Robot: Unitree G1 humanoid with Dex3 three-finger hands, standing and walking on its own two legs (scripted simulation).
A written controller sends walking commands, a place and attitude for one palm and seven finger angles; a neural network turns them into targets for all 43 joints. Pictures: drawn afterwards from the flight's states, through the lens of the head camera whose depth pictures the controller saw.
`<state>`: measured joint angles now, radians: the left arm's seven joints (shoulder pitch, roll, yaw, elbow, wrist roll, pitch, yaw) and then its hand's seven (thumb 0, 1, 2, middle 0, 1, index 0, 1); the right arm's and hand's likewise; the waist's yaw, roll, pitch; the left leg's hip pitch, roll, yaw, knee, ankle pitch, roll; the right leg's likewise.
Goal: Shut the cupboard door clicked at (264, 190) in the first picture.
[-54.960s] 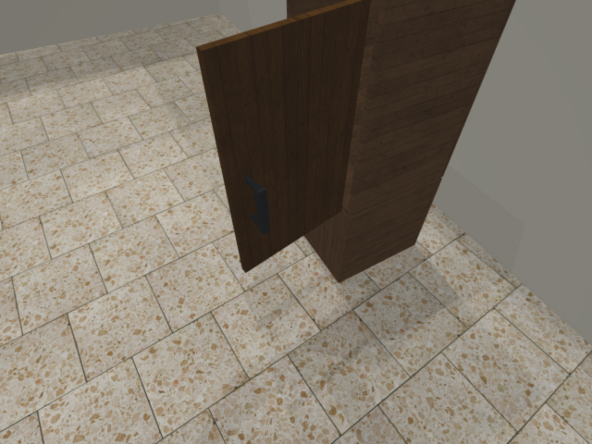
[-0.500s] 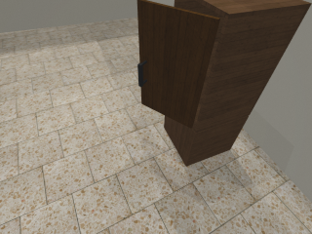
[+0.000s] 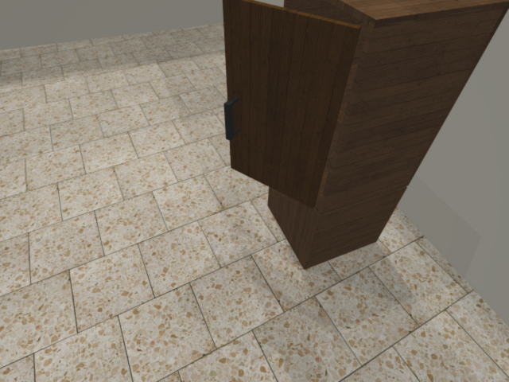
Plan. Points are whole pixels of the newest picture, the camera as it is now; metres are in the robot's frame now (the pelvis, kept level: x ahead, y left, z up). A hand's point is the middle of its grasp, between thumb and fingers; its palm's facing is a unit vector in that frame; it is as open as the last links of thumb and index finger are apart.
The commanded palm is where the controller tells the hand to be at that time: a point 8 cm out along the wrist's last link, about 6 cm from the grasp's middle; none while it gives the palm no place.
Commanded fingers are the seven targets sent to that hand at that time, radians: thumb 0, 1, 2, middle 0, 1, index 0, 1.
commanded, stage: walk to a spot facing it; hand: left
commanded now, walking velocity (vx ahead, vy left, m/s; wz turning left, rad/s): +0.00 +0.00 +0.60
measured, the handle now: (232, 118) +0.88 +0.11 -0.10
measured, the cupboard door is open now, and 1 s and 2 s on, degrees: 34 34 34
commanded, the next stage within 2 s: none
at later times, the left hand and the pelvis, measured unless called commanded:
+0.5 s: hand out of the picture +0.01 +0.24 -0.19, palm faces +0.25 -0.94 -0.24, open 7.4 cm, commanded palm none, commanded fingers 0.00 0.90 0.90 -0.20 -0.30 -0.20 -0.30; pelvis +0.00 +0.03 -0.02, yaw +14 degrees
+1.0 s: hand out of the picture -0.03 +0.18 -0.16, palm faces +0.51 -0.81 -0.29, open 7.4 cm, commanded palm none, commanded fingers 0.00 0.90 0.90 -0.20 -0.30 -0.20 -0.30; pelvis +0.02 -0.03 -0.01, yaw +33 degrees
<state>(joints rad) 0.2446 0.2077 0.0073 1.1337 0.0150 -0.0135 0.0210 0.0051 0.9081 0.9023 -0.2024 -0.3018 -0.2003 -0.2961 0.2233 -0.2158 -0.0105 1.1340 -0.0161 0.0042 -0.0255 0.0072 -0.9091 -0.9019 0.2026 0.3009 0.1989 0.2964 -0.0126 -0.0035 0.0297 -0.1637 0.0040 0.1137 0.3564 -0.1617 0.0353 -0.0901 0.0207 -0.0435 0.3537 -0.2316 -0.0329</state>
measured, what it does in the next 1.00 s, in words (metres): steps on the spot, turning left: right foot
